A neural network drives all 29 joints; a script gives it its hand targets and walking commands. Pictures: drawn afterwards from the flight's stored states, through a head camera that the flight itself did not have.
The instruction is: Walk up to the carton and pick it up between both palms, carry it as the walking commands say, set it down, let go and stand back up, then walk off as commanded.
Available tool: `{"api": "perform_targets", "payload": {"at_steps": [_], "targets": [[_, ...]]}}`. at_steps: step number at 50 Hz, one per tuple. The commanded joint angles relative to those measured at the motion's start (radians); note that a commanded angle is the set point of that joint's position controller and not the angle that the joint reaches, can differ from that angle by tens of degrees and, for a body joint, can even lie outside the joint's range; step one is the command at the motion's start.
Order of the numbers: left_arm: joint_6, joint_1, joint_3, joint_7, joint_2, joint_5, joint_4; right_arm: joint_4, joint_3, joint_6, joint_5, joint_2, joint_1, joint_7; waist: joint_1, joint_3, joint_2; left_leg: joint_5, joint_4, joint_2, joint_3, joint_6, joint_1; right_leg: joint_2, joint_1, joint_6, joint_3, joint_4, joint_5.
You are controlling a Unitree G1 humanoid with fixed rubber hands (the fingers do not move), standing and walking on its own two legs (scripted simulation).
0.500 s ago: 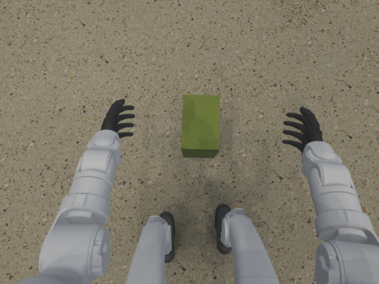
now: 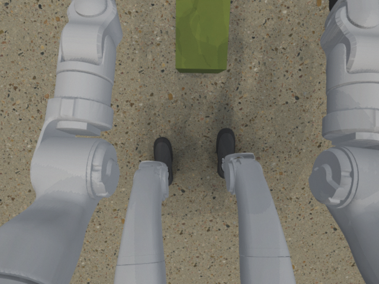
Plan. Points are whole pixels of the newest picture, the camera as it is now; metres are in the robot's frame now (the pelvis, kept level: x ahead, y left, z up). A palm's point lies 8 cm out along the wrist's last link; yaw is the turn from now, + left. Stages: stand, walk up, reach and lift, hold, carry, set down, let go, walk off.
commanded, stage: reach and lift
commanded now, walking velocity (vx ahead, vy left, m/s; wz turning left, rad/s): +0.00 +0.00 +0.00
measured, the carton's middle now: (200, 35) +0.57 -0.05 -0.57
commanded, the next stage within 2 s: none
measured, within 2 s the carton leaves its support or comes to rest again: neither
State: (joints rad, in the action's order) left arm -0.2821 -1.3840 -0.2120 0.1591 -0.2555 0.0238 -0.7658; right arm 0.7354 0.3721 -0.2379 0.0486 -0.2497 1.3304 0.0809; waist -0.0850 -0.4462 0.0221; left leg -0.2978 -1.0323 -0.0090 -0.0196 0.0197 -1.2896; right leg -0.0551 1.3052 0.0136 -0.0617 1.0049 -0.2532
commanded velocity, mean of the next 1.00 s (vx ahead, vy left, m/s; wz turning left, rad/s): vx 0.00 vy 0.00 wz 0.00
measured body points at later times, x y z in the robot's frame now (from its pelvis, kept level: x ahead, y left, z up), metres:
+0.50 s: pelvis -0.01 +0.01 -0.07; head +0.37 -0.03 +0.15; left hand +0.59 +0.10 -0.23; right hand +0.55 -0.22 -0.23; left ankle +0.09 +0.14 -0.64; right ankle +0.10 -0.12 -0.64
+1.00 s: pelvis -0.03 +0.01 -0.21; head +0.36 -0.03 -0.01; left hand +0.59 +0.09 -0.38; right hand +0.56 -0.22 -0.37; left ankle +0.08 +0.14 -0.64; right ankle +0.10 -0.12 -0.64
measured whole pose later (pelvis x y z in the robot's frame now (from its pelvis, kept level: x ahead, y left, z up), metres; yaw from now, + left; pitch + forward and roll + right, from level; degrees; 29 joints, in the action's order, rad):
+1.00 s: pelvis -0.03 +0.01 -0.21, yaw -2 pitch +34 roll +1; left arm -0.26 -1.67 -0.10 0.21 -0.33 -0.19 -0.97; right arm 1.02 0.20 -0.23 -0.12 -0.36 1.68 0.16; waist -0.05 -0.52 0.01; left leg -0.58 -1.92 0.04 -0.03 0.05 -1.93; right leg -0.02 1.99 -0.01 0.03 1.88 -0.48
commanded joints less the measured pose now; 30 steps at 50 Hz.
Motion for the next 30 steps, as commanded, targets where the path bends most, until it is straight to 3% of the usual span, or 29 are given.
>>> {"api": "perform_targets", "payload": {"at_steps": [1,2,3,4,5,6,8,9,10,11,12,13,14,15,16,17,18,19,20,21,22,23,24,25,26,27,28,29,30], "targets": [[0.008,-0.339,0.053,0.009,-0.078,-0.042,0.243,-0.251,-0.058,-0.01,-0.078,-0.109,0.264,-0.004,-0.062,2.124,0.002,0.46,-0.013,0.112,-0.014,-0.042,0.855,0.139,-0.809,-0.028,-0.01,0.022,0.559],[0.017,-0.403,0.024,0.013,-0.078,-0.041,0.24,-0.22,-0.066,-0.005,-0.063,-0.132,0.312,0.006,-0.027,2.108,0.035,0.447,-0.011,0.121,0.009,-0.029,0.752,0.12,-0.876,-0.015,0.043,0.019,0.589],[0.019,-0.384,-0.006,0.02,-0.128,-0.044,0.309,-0.299,-0.066,-0.002,-0.097,-0.144,0.314,0.022,-0.005,2.193,0.027,0.541,-0.009,0.148,0.047,-0.008,0.714,0.11,-1.019,-0.025,0.052,0.038,0.779],[0.019,-0.467,0.004,0.033,-0.176,-0.028,0.323,-0.349,-0.022,0.004,-0.084,-0.173,0.41,0.029,-0.017,2.205,-0.051,0.543,-0.007,0.145,0.007,-0.029,0.695,0.126,-1.002,-0.033,0.023,0.078,0.779],[0.025,-0.397,-0.007,0.024,-0.104,-0.033,0.213,-0.279,-0.028,0.021,-0.065,-0.165,0.389,0.028,-0.028,2.068,-0.063,0.636,-0.026,0.138,-0.014,-0.037,0.625,0.11,-0.879,-0.036,0.057,0.056,0.814],[0.023,-0.383,-0.047,0.027,-0.124,-0.013,0.19,-0.27,-0.018,0.015,-0.069,-0.179,0.423,0.028,0.0,2.085,-0.061,0.539,-0.009,0.144,0.016,-0.017,0.511,0.116,-1.007,-0.026,0.068,0.075,0.843],[0.024,-0.459,-0.031,0.026,-0.142,-0.027,0.367,-0.45,-0.017,0.005,-0.077,-0.202,0.53,0.032,0.0,2.265,-0.094,0.575,-0.004,0.142,0.036,-0.01,0.549,0.128,-1.128,-0.038,0.043,0.098,0.893],[0.02,-0.498,-0.037,0.023,-0.153,-0.028,0.345,-0.396,-0.046,-0.004,-0.081,-0.199,0.532,0.037,0.046,2.201,-0.023,0.565,-0.019,0.139,0.031,-0.005,0.507,0.109,-1.09,-0.025,0.082,0.119,0.891],[0.002,-0.478,-0.027,0.012,-0.106,-0.037,0.15,-0.128,-0.045,-0.02,-0.015,-0.188,0.493,0.023,0.014,1.96,-0.049,0.392,-0.009,0.149,0.039,0.004,0.388,0.12,-0.935,-0.046,0.032,0.127,0.649],[0.013,-0.413,-0.037,0.008,-0.091,0.001,0.134,-0.098,-0.012,-0.003,-0.01,-0.148,0.399,0.019,0.012,1.918,0.032,0.431,-0.021,0.123,0.031,0.007,0.502,0.121,-0.803,-0.054,0.04,0.097,0.616],[0.021,-0.416,-0.039,0.003,-0.073,-0.021,0.131,-0.085,-0.022,0.006,-0.016,-0.129,0.408,0.007,0.005,1.921,-0.021,0.405,-0.011,0.122,0.033,0.006,0.534,0.133,-0.777,-0.048,0.009,0.08,0.547],[0.033,-0.431,-0.007,0.001,-0.033,-0.039,0.145,-0.081,0.0,0.025,0.007,-0.185,0.392,0.009,-0.031,1.909,0.039,0.409,-0.038,0.115,0.035,0.03,0.503,0.122,-0.74,-0.025,0.019,0.097,0.545],[0.04,-0.392,-0.015,-0.006,-0.032,-0.032,0.049,-0.007,-0.021,0.024,0.01,-0.135,0.382,0.001,-0.001,1.782,0.0,0.338,-0.043,0.12,0.033,0.019,0.45,0.13,-0.655,-0.023,0.014,0.112,0.482],[0.05,-0.335,-0.057,-0.007,-0.009,0.007,-0.046,0.095,-0.019,0.034,0.042,-0.087,0.345,-0.019,-0.01,1.688,-0.053,0.299,-0.08,0.108,0.021,0.017,0.318,0.129,-0.616,-0.035,0.01,0.154,0.48],[0.06,-0.395,-0.045,-0.003,-0.029,0.009,0.109,-0.063,0.017,0.052,0.052,-0.11,0.44,-0.016,-0.014,1.818,-0.059,0.348,-0.084,0.115,0.02,0.013,0.386,0.138,-0.665,-0.038,0.011,0.187,0.529],[0.084,-0.43,-0.047,-0.005,-0.037,0.009,0.058,-0.002,-0.039,0.061,0.013,-0.068,0.461,-0.02,0.041,1.741,-0.045,0.26,-0.119,0.123,0.048,0.007,0.244,0.137,-0.598,-0.044,0.026,0.203,0.426],[0.087,-0.423,-0.132,0.003,-0.108,0.081,-0.002,0.054,-0.03,0.052,0.015,-0.094,0.461,-0.016,0.098,1.713,-0.016,0.204,-0.15,0.129,0.075,0.009,0.21,0.13,-0.581,-0.043,0.059,0.226,0.396],[0.071,-0.429,-0.1,0.003,-0.115,0.074,-0.024,0.052,-0.034,0.04,0.007,-0.064,0.485,-0.01,0.1,1.695,-0.04,0.146,-0.151,0.141,0.08,0.009,0.182,0.127,-0.574,-0.061,0.024,0.233,0.312],[0.078,-0.467,-0.096,0.001,-0.082,0.026,0.032,0.009,-0.027,0.05,-0.008,-0.107,0.515,-0.001,0.047,1.802,-0.048,0.108,-0.203,0.133,0.078,0.013,0.211,0.144,-0.578,-0.051,0.025,0.283,0.289],[0.08,-0.477,-0.124,0.015,-0.129,0.038,0.029,-0.034,0.004,0.054,0.026,-0.161,0.506,0.029,0.031,1.87,-0.043,0.137,-0.221,0.151,0.098,0.021,0.177,0.141,-0.606,-0.045,0.017,0.283,0.33],[0.07,-0.563,-0.052,0.027,-0.142,0.006,0.123,-0.06,-0.009,0.043,-0.018,-0.172,0.584,0.032,0.043,1.886,0.021,0.114,-0.236,0.151,0.094,0.02,0.256,0.141,-0.509,-0.047,-0.001,0.305,0.241],[0.053,-0.562,-0.071,0.02,-0.106,-0.033,-0.033,0.1,-0.03,0.029,0.014,-0.161,0.544,0.032,-0.006,1.75,-0.029,0.025,-0.288,0.151,0.089,0.028,0.138,0.147,-0.455,-0.033,0.0,0.331,0.175],[0.049,-0.512,-0.033,0.022,-0.091,-0.039,-0.016,0.045,0.012,0.035,0.002,-0.23,0.55,0.037,-0.016,1.836,0.053,0.081,-0.336,0.148,0.09,0.033,0.255,0.15,-0.393,-0.03,-0.003,0.368,0.18],[0.053,-0.536,-0.027,0.049,-0.113,-0.036,0.091,-0.042,-0.012,0.041,-0.006,-0.222,0.581,0.047,0.002,1.973,0.042,0.197,-0.367,0.157,0.061,0.028,0.37,0.157,-0.377,-0.031,-0.012,0.413,0.254],[0.048,-0.578,0.051,0.041,-0.075,-0.096,0.08,0.003,-0.064,0.033,-0.061,-0.16,0.564,0.044,-0.026,1.948,0.064,0.21,-0.376,0.139,0.054,0.022,0.352,0.156,-0.362,-0.03,-0.01,0.425,0.299],[0.048,-0.616,0.045,0.05,-0.093,-0.11,0.101,-0.063,-0.09,0.037,-0.065,-0.168,0.612,0.053,-0.042,2.034,-0.036,0.223,-0.407,0.15,0.046,0.016,0.316,0.159,-0.436,-0.042,-0.012,0.451,0.327],[0.039,-0.565,0.014,0.063,-0.157,-0.104,0.134,-0.065,-0.065,0.023,-0.058,-0.23,0.602,0.067,-0.015,2.073,-0.013,0.179,-0.442,0.152,0.075,0.027,0.281,0.15,-0.48,-0.032,0.003,0.485,0.305],[0.043,-0.575,0.062,0.066,-0.12,-0.131,0.009,0.044,-0.061,0.032,-0.057,-0.226,0.59,0.074,-0.059,1.968,-0.031,0.149,-0.475,0.145,0.069,0.028,0.19,0.148,-0.404,-0.043,-0.018,0.528,0.287],[0.031,-0.572,0.042,0.073,-0.151,-0.149,0.079,-0.046,-0.099,0.017,-0.084,-0.243,0.612,0.081,-0.014,2.038,-0.04,0.113,-0.472,0.147,0.075,0.023,0.235,0.143,-0.458,-0.033,-0.004,0.516,0.228]]}}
